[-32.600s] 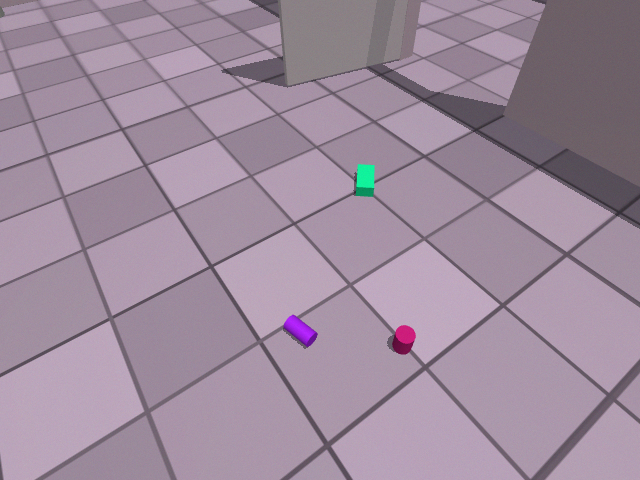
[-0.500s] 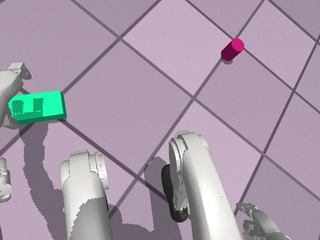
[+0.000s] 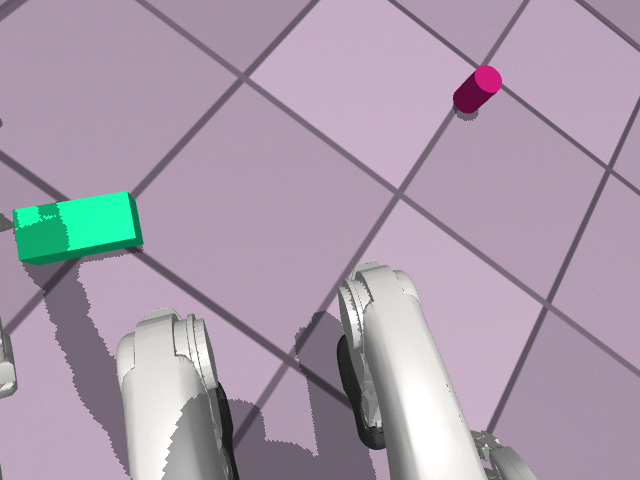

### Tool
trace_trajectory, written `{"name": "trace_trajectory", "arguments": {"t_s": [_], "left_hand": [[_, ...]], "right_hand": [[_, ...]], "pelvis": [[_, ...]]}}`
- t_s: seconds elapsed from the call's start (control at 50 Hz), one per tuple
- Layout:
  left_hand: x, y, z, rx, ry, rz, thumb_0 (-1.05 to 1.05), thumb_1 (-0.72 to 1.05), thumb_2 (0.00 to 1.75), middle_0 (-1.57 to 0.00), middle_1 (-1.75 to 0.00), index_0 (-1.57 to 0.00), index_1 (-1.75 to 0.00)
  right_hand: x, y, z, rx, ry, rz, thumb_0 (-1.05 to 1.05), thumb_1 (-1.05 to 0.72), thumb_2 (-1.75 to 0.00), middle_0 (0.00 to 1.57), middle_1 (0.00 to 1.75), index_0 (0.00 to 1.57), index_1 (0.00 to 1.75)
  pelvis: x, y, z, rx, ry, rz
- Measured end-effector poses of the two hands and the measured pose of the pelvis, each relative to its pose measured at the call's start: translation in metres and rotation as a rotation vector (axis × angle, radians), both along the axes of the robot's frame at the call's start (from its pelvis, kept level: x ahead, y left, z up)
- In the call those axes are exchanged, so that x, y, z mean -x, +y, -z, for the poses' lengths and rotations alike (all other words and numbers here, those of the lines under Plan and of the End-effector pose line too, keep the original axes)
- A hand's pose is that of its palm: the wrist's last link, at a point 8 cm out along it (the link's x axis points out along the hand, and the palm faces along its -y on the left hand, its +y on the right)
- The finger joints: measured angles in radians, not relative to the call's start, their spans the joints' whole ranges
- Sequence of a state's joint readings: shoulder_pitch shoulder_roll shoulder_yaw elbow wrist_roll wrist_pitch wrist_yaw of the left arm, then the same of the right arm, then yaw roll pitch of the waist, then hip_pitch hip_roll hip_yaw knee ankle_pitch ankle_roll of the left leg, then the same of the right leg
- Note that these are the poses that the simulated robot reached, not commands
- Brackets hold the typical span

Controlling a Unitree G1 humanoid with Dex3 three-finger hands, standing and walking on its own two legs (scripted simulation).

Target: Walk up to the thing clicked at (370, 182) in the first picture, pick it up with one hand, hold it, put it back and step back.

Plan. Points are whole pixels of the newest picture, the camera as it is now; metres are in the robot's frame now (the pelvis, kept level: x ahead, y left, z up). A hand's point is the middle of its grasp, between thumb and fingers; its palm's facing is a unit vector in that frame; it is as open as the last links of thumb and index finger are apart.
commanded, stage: home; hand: left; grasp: from above
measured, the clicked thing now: (82, 228) +0.48 +0.30 -0.32
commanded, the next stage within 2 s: none
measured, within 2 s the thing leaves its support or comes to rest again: neither
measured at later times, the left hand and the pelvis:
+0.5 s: hand out of the picture +0.29 +0.26 +0.08, palm faces -0.15 -0.79 -0.60, open 7.5 cm; pelvis +0.00 -0.01 +0.18, yaw +5 degrees
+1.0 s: hand out of the picture +0.23 +0.19 +0.29, palm faces +0.19 -0.96 -0.20, open 7.4 cm; pelvis +0.07 -0.01 +0.34, yaw +8 degrees
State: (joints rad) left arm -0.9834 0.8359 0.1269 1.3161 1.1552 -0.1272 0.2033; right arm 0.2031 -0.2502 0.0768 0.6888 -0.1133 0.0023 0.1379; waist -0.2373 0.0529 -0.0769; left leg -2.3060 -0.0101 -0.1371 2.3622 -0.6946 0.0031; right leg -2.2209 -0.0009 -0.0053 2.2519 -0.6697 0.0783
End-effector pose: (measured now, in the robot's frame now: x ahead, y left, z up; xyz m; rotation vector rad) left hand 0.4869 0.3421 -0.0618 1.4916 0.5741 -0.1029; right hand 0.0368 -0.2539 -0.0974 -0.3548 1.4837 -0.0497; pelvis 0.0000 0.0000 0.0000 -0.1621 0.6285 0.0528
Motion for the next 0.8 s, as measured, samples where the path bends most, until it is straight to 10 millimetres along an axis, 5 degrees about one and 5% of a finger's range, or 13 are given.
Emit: {"name": "trace_trajectory", "arguments": {"t_s": [0.16,0.32,0.48,0.62,0.8], "left_hand": [[0.064,-0.005,-0.049,0.254,0.011,-0.061,0.00,0.20,0.78,-0.20,-0.44,-0.19,-0.43],[0.139,-0.018,-0.119,0.497,-0.083,-0.185,0.00,0.68,0.85,-0.22,-0.33,-0.21,-0.32],[0.199,-0.043,-0.182,0.681,-0.078,-0.391,0.01,0.85,0.88,-0.22,-0.31,-0.21,-0.30],[0.232,-0.069,-0.232,0.856,-0.068,-0.560,0.01,0.89,0.89,-0.22,-0.31,-0.21,-0.30],[0.258,-0.086,-0.302,1.000,-0.068,-0.756,0.01,0.90,0.89,-0.21,-0.31,-0.20,-0.30]], "right_hand": [[-0.034,-0.010,-0.041,0.011,-0.044,-0.016,0.01,-0.90,-0.90,0.20,0.30,0.20,0.30],[-0.115,-0.016,-0.108,0.047,-0.291,-0.083,0.01,-0.90,-0.90,0.20,0.30,0.20,0.30],[-0.180,0.008,-0.188,-0.020,-0.568,-0.126,0.01,-0.90,-0.90,0.20,0.30,0.20,0.30],[-0.197,0.026,-0.249,-0.071,-0.687,-0.111,0.01,-0.90,-0.90,0.20,0.30,0.20,0.30],[-0.186,0.028,-0.310,-0.059,-0.708,-0.040,0.01,-0.90,-0.90,0.20,0.30,0.20,0.30]], "pelvis": [[-0.003,0.001,-0.049,-0.015,0.003,-0.016],[0.001,-0.005,-0.108,-0.038,-0.043,-0.034],[-0.001,-0.010,-0.173,-0.064,-0.117,-0.049],[-0.013,-0.013,-0.226,-0.087,-0.187,-0.061],[-0.037,-0.014,-0.288,-0.107,-0.272,-0.073]]}}
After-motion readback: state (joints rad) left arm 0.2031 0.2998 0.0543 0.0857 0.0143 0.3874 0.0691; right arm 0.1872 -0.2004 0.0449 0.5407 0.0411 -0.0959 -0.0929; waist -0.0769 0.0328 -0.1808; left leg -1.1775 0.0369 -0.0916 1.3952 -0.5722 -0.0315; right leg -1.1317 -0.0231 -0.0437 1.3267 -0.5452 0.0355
